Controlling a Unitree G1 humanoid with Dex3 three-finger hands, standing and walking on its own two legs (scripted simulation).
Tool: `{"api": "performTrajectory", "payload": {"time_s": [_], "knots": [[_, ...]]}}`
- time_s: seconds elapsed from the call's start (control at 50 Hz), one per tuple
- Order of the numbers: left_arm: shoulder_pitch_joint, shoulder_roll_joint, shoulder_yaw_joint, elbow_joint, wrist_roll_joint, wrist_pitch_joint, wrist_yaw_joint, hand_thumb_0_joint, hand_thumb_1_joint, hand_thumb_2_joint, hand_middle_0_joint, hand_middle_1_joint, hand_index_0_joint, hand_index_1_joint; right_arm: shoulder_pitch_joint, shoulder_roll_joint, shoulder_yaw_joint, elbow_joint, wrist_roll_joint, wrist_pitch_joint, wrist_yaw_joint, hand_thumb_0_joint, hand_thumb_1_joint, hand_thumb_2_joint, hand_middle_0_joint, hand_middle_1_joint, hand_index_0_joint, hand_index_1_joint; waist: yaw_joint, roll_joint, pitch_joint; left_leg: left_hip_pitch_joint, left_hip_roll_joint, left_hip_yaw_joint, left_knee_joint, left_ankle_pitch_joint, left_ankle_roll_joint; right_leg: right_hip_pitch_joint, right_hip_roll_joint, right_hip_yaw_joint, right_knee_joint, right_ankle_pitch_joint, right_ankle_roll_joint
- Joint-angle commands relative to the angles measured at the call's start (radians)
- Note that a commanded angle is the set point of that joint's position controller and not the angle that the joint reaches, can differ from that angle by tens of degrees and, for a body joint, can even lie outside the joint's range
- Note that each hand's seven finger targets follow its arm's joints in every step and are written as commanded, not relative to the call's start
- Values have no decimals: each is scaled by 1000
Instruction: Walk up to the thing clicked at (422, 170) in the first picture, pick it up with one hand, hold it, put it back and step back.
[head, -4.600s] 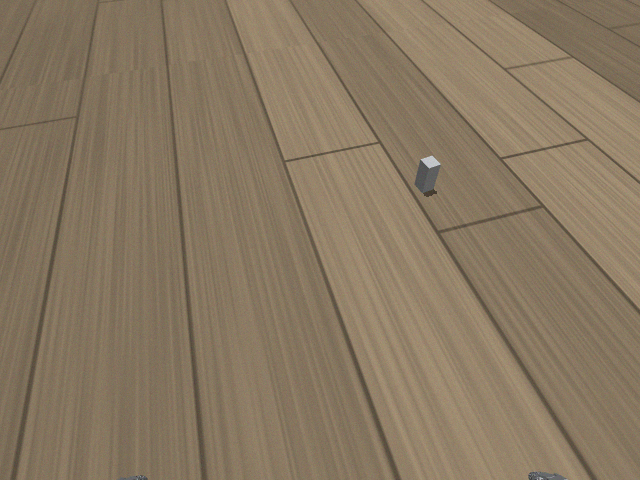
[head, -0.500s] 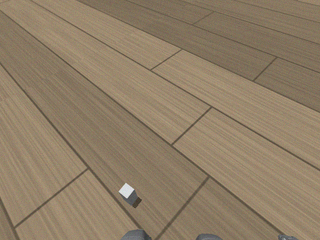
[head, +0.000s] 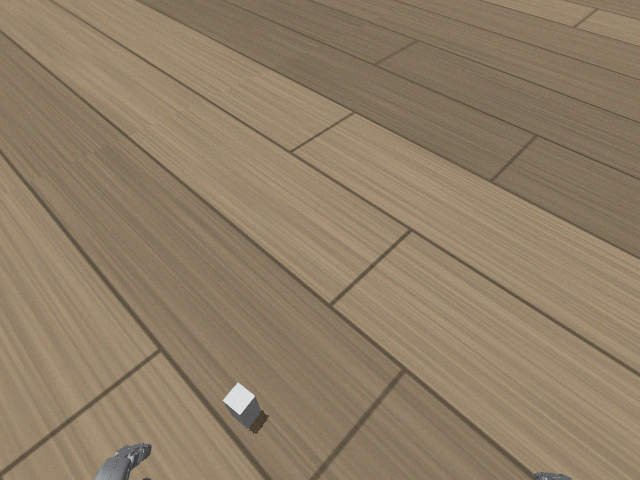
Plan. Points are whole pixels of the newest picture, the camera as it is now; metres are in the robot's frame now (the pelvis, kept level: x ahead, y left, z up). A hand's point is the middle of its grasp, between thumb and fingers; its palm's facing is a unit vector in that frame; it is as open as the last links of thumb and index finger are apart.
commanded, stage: walk up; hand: left
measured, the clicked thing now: (243, 406) +0.40 +0.24 -0.70
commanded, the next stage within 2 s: stand in 0.86 s
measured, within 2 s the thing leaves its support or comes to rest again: neither
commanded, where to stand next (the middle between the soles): +0.02 -0.01 m, yaw +0 degrees
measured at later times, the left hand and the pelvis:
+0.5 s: hand out of the picture +0.08 +0.26 -0.15, palm faces +0.01 -0.94 -0.33, open 7.4 cm; pelvis +0.01 +0.01 +0.01, yaw +1 degrees
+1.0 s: hand out of the picture +0.09 +0.26 -0.15, palm faces +0.01 -0.94 -0.33, open 7.4 cm; pelvis +0.01 +0.01 +0.01, yaw +1 degrees
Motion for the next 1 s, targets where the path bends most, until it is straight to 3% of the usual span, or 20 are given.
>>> {"api": "performTrajectory", "payload": {"time_s": [0.0, 0.04, 0.14, 0.44, 0.82, 0.84, 0.98], "knots": [[-30, 217, 48, -19, 6, -19, 16, 0, 900, 900, -200, -300, -200, -300, -61, -206, -44, -41, 5, -25, -10, 0, -900, -900, 200, 300, 200, 300, 13, 41, -95, 39, 102, -95, -82, 178, 49, 59, -110, 89, -99, 144, -32], [-39, 217, 48, -14, 8, -20, 15, 0, 900, 900, -200, -300, -200, -300, -55, -207, -45, -35, 5, -25, -11, 0, -900, -900, 200, 300, 200, 300, 7, 31, -122, 59, 99, -85, -77, 206, 48, 80, -116, 91, -102, 188, -31], [-47, 211, 48, 4, 8, -16, 14, 0, 900, 900, -200, -300, -200, -300, -71, -208, -46, -31, 4, -20, -10, 0, -900, -900, 200, 300, 200, 300, 5, 31, -88, 62, 98, -88, -95, 164, 44, 52, -110, 83, -127, 133, -24], [-28, 207, 50, 26, 14, -13, 15, 0, 900, 900, -200, -300, -200, -300, -73, -204, -49, -20, 2, -16, -12, 0, -900, -900, 200, 300, 200, 300, 6, 23, -84, 57, 92, -102, -134, 150, 41, 86, -111, 69, -144, 136, -13], [-20, 204, 59, 11, 17, -11, 18, 0, 900, 900, -200, -300, -200, -300, -58, -192, -51, -29, 0, -15, -15, 0, -900, -900, 200, 300, 200, 300, 4, 21, -87, 58, 84, -101, -125, 213, 38, 106, -118, 59, -140, 172, -11], [2, 197, 52, 9, 17, -10, 20, 0, 900, 900, -200, -300, -200, -300, -85, -194, -47, -39, -4, -16, -18, 0, -900, -900, 200, 300, 200, 300, 18, 33, -65, 69, 104, -110, -121, 268, 34, 78, -132, 68, -140, 213, -10], [5, 208, 52, 8, 15, -11, 21, 0, 900, 900, -200, -300, -200, -300, -63, -192, -45, -39, -1, -15, -17, 0, -900, -900, 200, 300, 200, 300, 9, 8, -102, 98, 106, -104, -121, 274, 32, 99, -136, 71, -146, 223, -12]]}}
